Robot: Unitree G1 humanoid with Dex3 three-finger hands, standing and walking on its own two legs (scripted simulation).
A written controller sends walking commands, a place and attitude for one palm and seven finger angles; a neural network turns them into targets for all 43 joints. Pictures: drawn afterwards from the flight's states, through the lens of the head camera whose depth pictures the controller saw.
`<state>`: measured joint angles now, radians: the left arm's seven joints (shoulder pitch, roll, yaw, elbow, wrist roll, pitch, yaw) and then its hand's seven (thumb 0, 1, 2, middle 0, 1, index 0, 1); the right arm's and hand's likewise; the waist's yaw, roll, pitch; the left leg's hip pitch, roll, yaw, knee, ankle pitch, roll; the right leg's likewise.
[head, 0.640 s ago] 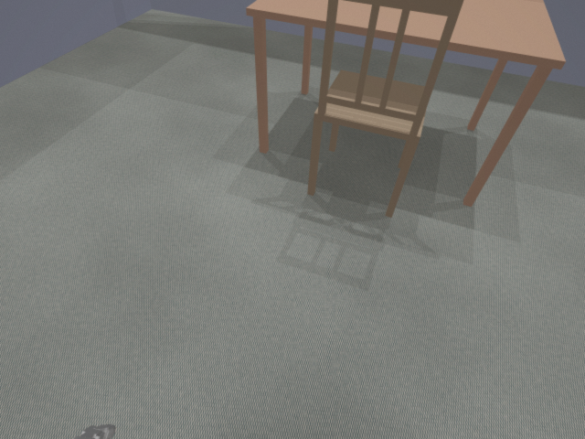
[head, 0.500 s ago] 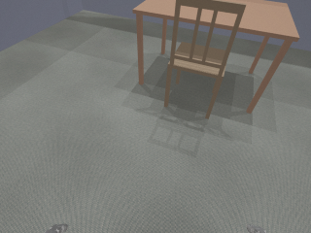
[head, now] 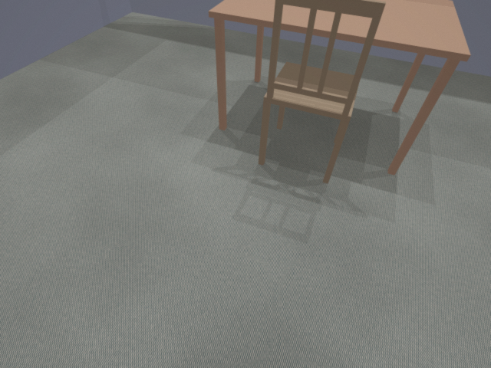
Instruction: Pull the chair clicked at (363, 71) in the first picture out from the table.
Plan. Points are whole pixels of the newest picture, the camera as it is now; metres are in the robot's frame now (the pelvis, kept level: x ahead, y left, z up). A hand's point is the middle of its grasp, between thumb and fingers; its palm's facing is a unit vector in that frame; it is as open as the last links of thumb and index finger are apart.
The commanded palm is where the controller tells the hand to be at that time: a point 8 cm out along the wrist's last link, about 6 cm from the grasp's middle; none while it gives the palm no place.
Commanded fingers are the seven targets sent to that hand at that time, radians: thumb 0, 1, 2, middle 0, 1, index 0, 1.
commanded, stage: stand and wait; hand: left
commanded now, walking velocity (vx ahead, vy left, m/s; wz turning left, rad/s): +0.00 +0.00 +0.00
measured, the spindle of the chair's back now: (306, 51) +1.33 -0.17 -0.06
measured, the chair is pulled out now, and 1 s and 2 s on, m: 0.00 0.00 0.00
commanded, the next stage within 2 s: look at it before walking up in 0.24 s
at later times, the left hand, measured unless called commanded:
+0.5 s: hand out of the picture +0.07 +0.24 -0.16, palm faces -0.03 -0.95 -0.32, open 7.4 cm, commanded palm none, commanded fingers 0.00 0.90 0.90 -0.20 -0.30 -0.20 -0.30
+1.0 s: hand out of the picture +0.07 +0.23 -0.16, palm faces -0.04 -0.95 -0.32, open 7.4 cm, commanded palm none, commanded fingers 0.00 0.90 0.90 -0.20 -0.30 -0.20 -0.30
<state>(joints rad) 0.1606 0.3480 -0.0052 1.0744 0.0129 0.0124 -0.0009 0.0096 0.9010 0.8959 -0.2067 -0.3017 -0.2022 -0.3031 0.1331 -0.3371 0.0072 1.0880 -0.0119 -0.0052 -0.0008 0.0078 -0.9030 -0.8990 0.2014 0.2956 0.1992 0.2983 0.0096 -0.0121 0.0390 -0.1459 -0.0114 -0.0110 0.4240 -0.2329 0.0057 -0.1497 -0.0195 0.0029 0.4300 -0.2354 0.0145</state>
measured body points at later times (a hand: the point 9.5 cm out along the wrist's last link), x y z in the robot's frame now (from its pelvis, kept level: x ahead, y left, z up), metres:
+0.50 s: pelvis -0.01 -0.01 +0.00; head +0.00 +0.00 +0.45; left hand +0.07 +0.29 -0.13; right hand +0.07 -0.30 -0.13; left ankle +0.00 +0.12 -0.74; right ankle +0.00 -0.13 -0.74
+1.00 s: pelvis +0.01 -0.01 +0.00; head +0.02 +0.00 +0.45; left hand +0.07 +0.28 -0.14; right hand +0.09 -0.30 -0.13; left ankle +0.00 +0.12 -0.74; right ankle +0.00 -0.13 -0.74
